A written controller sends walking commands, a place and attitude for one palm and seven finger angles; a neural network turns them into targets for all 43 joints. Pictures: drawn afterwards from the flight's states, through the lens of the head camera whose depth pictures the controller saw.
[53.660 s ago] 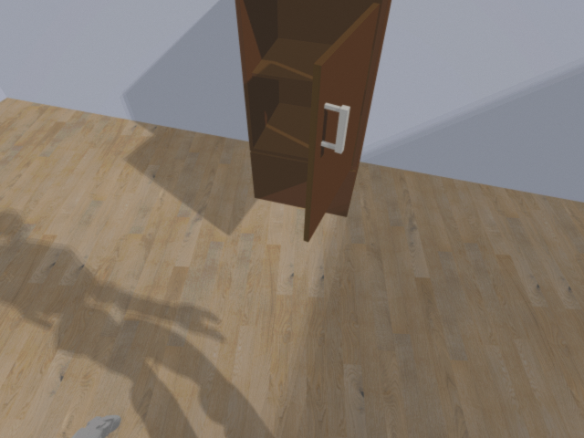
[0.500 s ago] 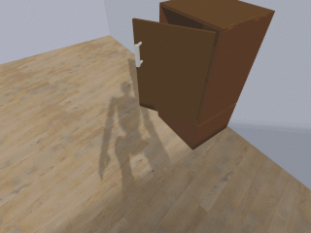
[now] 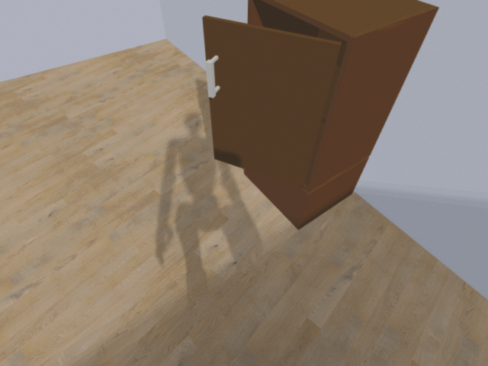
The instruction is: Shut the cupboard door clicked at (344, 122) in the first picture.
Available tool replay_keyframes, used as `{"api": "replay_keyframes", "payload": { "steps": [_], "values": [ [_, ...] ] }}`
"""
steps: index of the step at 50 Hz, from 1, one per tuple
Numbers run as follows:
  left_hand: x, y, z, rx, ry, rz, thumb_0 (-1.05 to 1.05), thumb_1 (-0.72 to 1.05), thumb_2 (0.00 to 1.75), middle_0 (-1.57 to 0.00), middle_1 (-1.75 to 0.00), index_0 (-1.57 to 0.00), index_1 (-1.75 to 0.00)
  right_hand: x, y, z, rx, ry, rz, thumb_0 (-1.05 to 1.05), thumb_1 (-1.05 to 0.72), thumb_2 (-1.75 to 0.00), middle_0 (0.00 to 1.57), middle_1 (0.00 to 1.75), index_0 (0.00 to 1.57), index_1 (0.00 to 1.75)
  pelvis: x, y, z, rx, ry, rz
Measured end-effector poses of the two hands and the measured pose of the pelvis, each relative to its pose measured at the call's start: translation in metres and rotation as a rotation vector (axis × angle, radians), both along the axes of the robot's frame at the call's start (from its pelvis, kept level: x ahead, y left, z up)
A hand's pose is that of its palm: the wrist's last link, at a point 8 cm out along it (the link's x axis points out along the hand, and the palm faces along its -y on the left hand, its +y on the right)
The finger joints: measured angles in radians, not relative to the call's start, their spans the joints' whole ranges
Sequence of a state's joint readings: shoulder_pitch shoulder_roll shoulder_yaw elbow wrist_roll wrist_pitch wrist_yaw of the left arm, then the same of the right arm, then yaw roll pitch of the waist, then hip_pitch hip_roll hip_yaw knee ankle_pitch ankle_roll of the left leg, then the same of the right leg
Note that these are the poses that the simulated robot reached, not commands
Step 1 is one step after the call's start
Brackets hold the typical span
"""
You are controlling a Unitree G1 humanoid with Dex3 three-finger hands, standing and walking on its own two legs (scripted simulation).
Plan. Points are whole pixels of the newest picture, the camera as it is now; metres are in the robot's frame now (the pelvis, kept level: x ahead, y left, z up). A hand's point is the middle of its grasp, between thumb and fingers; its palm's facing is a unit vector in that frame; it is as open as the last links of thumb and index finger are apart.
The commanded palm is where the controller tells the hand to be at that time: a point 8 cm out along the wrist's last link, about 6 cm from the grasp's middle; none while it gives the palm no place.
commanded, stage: look to check the result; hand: left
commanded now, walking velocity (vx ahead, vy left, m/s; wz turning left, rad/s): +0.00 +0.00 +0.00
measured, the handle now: (213, 76) +0.96 +0.15 -0.04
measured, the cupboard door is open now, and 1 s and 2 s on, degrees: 30 30 30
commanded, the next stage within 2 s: walk to a spot facing it in 0.36 s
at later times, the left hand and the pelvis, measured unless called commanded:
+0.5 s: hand out of the picture +0.01 +0.17 -0.18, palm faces +0.03 -0.98 -0.19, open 7.4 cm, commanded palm none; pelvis +0.02 -0.01 +0.00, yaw +0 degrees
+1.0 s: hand out of the picture +0.03 +0.24 -0.19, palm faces +0.25 -0.94 -0.22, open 7.4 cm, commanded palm none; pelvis +0.00 +0.03 -0.01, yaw +14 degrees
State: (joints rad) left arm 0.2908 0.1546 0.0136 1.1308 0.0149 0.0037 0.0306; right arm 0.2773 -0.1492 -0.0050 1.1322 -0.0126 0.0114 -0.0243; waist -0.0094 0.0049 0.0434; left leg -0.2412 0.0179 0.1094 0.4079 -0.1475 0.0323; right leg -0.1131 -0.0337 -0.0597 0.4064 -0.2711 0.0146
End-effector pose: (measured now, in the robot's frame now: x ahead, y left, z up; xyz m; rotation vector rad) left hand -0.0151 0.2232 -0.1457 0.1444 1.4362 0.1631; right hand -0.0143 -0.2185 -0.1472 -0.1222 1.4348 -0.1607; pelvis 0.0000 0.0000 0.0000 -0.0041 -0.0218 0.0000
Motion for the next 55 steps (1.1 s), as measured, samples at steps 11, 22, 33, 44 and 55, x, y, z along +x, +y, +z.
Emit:
{"api": "replay_keyframes", "payload": {
  "steps": [11,22,33,44,55],
  "values": [
    [-0.001,-0.003,0.001,-0.002,0.023,0.015,0.01,0.91,0.90,-0.20,-0.30,-0.20,-0.30,0.027,-0.006,0.001,-0.012,-0.031,0.024,0.01,-0.91,-0.90,0.20,0.30,0.20,0.30,0.010,-0.001,0.001,0.002,-0.002,0.003],
    [0.013,-0.007,0.000,-0.007,-0.002,0.011,0.01,0.91,0.90,-0.20,-0.30,-0.20,-0.30,0.043,-0.013,0.004,-0.025,-0.056,0.035,0.01,-0.90,-0.90,0.20,0.30,0.20,0.30,0.018,-0.004,0.001,0.004,-0.006,0.004],
    [0.021,-0.002,-0.004,0.012,-0.035,0.057,0.01,0.91,0.90,-0.20,-0.30,-0.20,-0.30,0.043,-0.013,-0.003,-0.013,-0.021,0.058,0.01,-0.90,-0.90,0.20,0.30,0.20,0.30,0.017,-0.006,-0.005,0.001,-0.001,0.052],
    [0.015,0.038,-0.036,0.015,-0.090,0.188,0.01,0.91,0.90,-0.20,-0.30,-0.20,-0.30,0.082,-0.002,-0.008,-0.085,-0.049,0.195,0.01,-0.90,-0.90,0.20,0.30,0.20,0.30,0.012,0.019,-0.029,-0.018,-0.009,0.194],
    [0.039,0.076,0.006,0.087,-0.233,0.233,0.01,0.91,0.90,-0.20,-0.30,-0.20,-0.30,0.126,0.008,0.022,-0.104,-0.120,0.333,0.01,-0.90,-0.90,0.21,0.30,0.20,0.30,0.002,0.024,-0.002,-0.050,0.055,0.303]
  ]
}}
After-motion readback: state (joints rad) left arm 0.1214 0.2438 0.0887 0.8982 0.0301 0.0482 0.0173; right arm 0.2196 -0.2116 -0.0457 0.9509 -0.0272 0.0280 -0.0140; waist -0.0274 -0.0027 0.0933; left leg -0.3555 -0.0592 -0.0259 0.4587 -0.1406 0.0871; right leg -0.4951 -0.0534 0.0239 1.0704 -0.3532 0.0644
